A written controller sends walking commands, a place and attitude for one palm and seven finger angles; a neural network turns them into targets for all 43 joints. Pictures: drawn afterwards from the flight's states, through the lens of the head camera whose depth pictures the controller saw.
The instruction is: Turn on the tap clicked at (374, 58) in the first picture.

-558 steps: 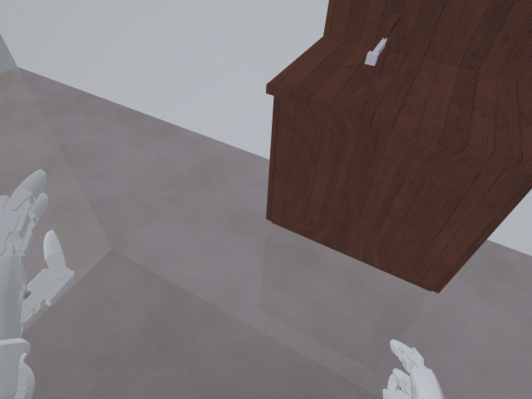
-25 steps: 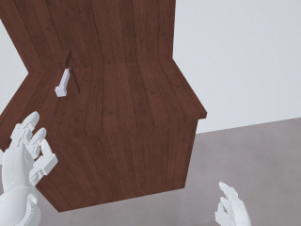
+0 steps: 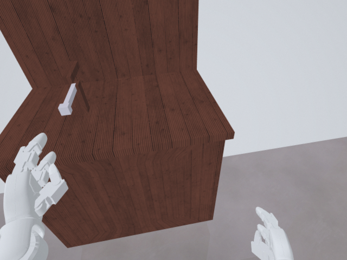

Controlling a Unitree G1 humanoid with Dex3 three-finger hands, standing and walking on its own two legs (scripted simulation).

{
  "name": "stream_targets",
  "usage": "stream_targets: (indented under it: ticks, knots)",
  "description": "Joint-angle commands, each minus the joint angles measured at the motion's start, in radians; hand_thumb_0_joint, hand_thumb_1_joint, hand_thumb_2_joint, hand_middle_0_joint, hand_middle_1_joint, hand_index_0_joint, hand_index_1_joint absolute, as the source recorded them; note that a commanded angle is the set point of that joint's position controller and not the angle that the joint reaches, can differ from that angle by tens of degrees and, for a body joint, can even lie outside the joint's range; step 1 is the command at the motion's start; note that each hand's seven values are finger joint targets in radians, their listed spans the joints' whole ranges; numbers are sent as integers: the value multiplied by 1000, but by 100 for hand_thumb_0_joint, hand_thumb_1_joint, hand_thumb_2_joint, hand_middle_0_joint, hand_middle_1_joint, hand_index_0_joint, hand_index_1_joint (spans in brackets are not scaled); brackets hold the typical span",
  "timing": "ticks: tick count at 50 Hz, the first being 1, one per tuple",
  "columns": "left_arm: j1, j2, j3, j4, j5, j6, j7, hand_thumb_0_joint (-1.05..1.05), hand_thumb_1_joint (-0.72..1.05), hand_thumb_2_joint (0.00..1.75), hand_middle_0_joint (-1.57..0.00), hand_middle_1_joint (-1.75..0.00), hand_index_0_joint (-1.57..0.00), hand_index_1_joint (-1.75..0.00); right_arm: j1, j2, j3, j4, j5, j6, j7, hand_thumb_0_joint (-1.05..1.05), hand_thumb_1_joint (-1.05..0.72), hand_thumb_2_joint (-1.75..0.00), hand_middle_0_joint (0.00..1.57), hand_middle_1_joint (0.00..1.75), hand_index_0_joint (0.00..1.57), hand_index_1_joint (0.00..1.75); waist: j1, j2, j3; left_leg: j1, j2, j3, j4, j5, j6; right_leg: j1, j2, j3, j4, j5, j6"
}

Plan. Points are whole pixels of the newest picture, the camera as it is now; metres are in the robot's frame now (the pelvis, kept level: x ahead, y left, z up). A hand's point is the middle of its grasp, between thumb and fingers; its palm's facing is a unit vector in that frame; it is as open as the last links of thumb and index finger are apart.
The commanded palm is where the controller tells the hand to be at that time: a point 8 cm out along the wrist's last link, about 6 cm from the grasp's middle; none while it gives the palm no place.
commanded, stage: turn the palm inward beside the body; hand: left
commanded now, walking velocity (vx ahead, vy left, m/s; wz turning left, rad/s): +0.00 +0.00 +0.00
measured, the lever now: (65, 109) +0.46 +0.41 +0.12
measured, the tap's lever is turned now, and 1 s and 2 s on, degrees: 0 0 0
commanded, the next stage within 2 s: reach beside the lever's end, fingers flat in 0.14 s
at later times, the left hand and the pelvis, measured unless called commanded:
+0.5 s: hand (59, 174) +0.21 +0.26 +0.16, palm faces +0.53 -0.85 -0.09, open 7.4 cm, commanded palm +0.16 +0.30 +0.17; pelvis +0.00 +0.00 +0.00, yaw +0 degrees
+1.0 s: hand (57, 156) +0.26 +0.30 +0.15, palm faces +0.54 -0.84 -0.08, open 7.5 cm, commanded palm +0.22 +0.34 +0.15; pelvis +0.01 +0.02 +0.00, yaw -1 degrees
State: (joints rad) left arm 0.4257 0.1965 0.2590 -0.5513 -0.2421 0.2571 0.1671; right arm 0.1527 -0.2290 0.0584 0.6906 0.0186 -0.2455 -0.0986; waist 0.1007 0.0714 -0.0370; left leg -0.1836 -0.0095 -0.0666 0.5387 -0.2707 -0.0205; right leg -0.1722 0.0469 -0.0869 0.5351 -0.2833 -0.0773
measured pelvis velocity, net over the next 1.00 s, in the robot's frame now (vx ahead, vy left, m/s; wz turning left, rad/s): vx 0.01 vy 0.02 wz -0.02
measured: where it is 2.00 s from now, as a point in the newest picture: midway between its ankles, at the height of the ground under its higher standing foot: outside the picture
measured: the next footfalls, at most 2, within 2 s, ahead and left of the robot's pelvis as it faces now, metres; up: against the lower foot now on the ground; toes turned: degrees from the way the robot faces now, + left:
none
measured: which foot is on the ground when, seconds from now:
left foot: down 0.00-1.00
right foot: down 0.00-1.00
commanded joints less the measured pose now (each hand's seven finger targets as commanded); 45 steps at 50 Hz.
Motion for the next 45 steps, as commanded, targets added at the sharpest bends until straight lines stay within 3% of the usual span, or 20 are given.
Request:
stream_targets:
  ticks: [1, 6, 11, 13, 16, 18, 20, 22, 23, 27, 28, 32, 36, 38, 39, 44, 45]
  knots:
    - [-137, 145, 81, -223, 10, -63, 8, 0, 90, 90, -20, -30, -20, -30, -186, -76, -31, -175, 3, -63, -8, 0, -90, -90, 20, 30, 20, 30, 1, -47, -34, -49, -23, 34, -57, 91, 48, 13, -64, 98, -139, 111, 84]
    - [-145, 149, 82, -217, 9, -55, 11, 0, 90, 90, -20, -30, -20, -30, -188, -75, -28, -178, 4, -63, -11, 0, -90, -90, 20, 30, 20, 30, 2, -50, -13, -57, -24, 31, -61, 62, 49, 1, -63, 104, -153, 56, 84]
    - [-137, 151, 89, -224, 7, -60, 9, 0, 90, 90, -20, -30, -20, -30, -184, -77, -30, -177, 3, -68, -12, 0, -90, -90, 20, 30, 20, 30, 2, -65, -38, -53, -23, 32, -52, 81, 49, 13, -67, 109, -145, 98, 89]
    - [-139, 156, 104, -182, 3, -52, 8, 0, 90, 90, -20, -30, -20, -30, -180, -74, -28, -167, 6, -65, -13, 0, -90, -90, 20, 30, 20, 30, 1, -70, -17, -65, -23, 28, -60, 72, 48, 7, -62, 103, -144, 86, 87]
    - [-230, 178, 128, -137, 1, -47, 11, 0, 90, 90, -20, -30, -20, -30, -187, -76, -31, -156, 8, -57, -21, 0, -90, -90, 20, 30, 20, 30, -10, -48, 6, -73, -24, 31, -57, 33, 45, -19, -67, 121, -174, 1, 87]
    - [-251, 177, 129, -137, 2, -58, 12, 0, 90, 90, -20, -30, -20, -30, -185, -74, -32, -157, 9, -61, -24, 0, -90, -90, 20, 30, 20, 30, -5, -30, -27, -59, -26, 28, -69, 53, 46, 0, -60, 108, -156, 28, 79]
    - [-246, 184, 133, -114, 3, -65, 5, 0, 90, 90, -20, -30, -20, -30, -174, -81, -35, -154, 6, -63, -25, 0, -90, -90, 20, 30, 20, 30, -6, -56, -53, -54, -25, 32, -65, 82, 47, 12, -59, 103, -138, 92, 83]
    - [-283, 181, 124, -100, 4, -74, -6, 0, 90, 90, -20, -30, -20, -30, -164, -85, -35, -151, 9, -65, -24, 0, -90, -90, 20, 30, 20, 30, -13, -13, -55, -41, -27, 32, -70, 96, 45, 2, -51, 89, -130, 109, 75]
    - [-280, 165, 110, -95, 0, -76, -11, 0, 90, 90, -20, -30, -20, -30, -164, -79, -33, -154, 8, -66, -26, 0, -90, -90, 20, 30, 20, 30, -9, -38, -54, -40, -25, 25, -79, 100, 46, 8, -47, 79, -121, 114, 73]
    - [-306, 233, 186, -22, 3, -66, -8, 0, 90, 90, -20, -30, -20, -30, -153, -90, -40, -144, 10, -57, -31, 0, -90, -90, 20, 30, 20, 30, -5, -61, -55, -56, -25, 28, -82, 108, 42, 12, -44, 83, -126, 118, 73]
    - [-303, 211, 172, -33, -1, -67, -13, 0, 90, 90, -20, -30, -20, -30, -161, -82, -40, -151, 10, -54, -32, 0, -90, -90, 20, 30, 20, 30, -2, -38, -74, -48, -26, 31, -83, 122, 43, 25, -48, 85, -119, 139, 72]
    - [-372, 219, 173, -7, 7, -79, -1, 0, 90, 90, -20, -30, -20, -30, -152, -89, -39, -147, 12, -51, -31, 0, -90, -90, 20, 30, 20, 30, -12, -4, -66, -42, -25, 27, -87, 128, 37, 2, -39, 69, -113, 131, 63]
    - [-423, 225, 167, 37, 10, -89, -5, 0, 90, 90, -20, -29, -20, -29, -145, -94, -45, -143, 10, -46, -40, 0, -90, -90, 20, 30, 20, 30, -25, -48, -70, -41, -23, 28, -90, 119, 40, -3, -38, 71, -113, 122, 65]
    - [-416, 244, 190, 67, 12, -88, -7, 0, 90, 90, -19, -29, -19, -29, -145, -91, -46, -141, 13, -40, -42, 0, -90, -90, 20, 30, 20, 30, -18, -13, -77, -40, -22, 29, -97, 118, 38, 3, -36, 71, -115, 111, 60]
    - [-462, 235, 173, 68, 13, -89, -9, 0, 90, 90, -19, -28, -19, -28, -146, -94, -44, -142, 13, -39, -43, 0, -90, -90, 20, 30, 20, 30, -27, -16, -70, -38, -24, 29, -96, 116, 37, -7, -37, 69, -115, 112, 61]
    - [-495, 272, 206, 122, 19, -102, -10, 0, 90, 90, -19, -27, -19, -27, -131, -99, -50, -139, 11, -32, -47, 0, -90, -90, 20, 30, 20, 30, -23, -2, -118, -26, -22, 30, -97, 156, 34, 19, -35, 67, -103, 154, 55]
    - [-494, 277, 213, 143, 18, -103, -12, 0, 90, 90, -19, -27, -19, -27, -128, -99, -50, -136, 11, -28, -47, 0, -90, -90, 20, 30, 20, 30, -22, -25, -118, -33, -22, 29, -95, 157, 35, 18, -34, 65, -100, 158, 57]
